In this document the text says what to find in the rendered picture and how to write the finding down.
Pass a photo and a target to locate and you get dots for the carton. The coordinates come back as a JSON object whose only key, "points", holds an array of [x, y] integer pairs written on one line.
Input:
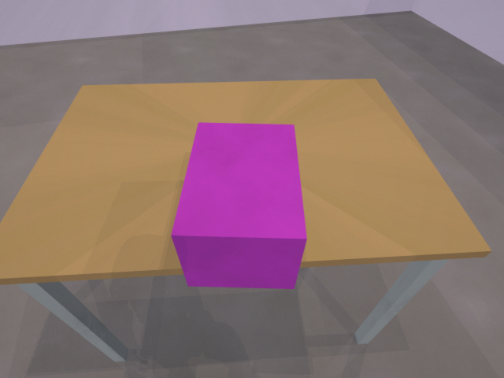
{"points": [[240, 220]]}

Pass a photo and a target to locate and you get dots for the table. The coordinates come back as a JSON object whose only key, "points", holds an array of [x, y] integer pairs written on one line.
{"points": [[101, 201]]}

